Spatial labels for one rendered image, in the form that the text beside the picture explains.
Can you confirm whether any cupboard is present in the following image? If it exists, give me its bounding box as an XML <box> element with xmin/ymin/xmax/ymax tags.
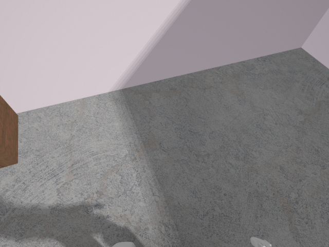
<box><xmin>0</xmin><ymin>95</ymin><xmax>18</xmax><ymax>168</ymax></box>

